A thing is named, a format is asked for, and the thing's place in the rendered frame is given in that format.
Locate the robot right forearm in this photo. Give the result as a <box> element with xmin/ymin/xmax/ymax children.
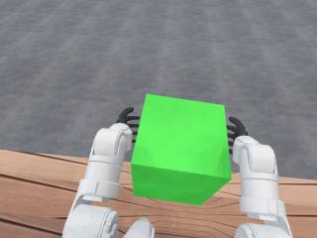
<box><xmin>232</xmin><ymin>135</ymin><xmax>293</xmax><ymax>238</ymax></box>

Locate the robot right hand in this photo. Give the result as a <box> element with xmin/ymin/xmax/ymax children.
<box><xmin>226</xmin><ymin>116</ymin><xmax>248</xmax><ymax>155</ymax></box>

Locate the carton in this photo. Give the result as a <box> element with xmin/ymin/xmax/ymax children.
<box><xmin>131</xmin><ymin>94</ymin><xmax>232</xmax><ymax>206</ymax></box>

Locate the left robot upper arm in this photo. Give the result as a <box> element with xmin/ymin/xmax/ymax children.
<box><xmin>62</xmin><ymin>203</ymin><xmax>119</xmax><ymax>238</ymax></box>

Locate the robot left forearm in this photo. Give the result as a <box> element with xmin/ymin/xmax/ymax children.
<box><xmin>61</xmin><ymin>123</ymin><xmax>133</xmax><ymax>238</ymax></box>

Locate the robot left hand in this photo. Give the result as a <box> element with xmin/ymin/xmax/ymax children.
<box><xmin>116</xmin><ymin>107</ymin><xmax>140</xmax><ymax>143</ymax></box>

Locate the right robot upper arm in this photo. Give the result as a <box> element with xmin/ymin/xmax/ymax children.
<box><xmin>235</xmin><ymin>222</ymin><xmax>290</xmax><ymax>238</ymax></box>

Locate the left robot shin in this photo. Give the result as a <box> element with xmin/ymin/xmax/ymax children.
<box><xmin>139</xmin><ymin>217</ymin><xmax>151</xmax><ymax>224</ymax></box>

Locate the left robot thigh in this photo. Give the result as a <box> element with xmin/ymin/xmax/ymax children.
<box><xmin>123</xmin><ymin>220</ymin><xmax>155</xmax><ymax>238</ymax></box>

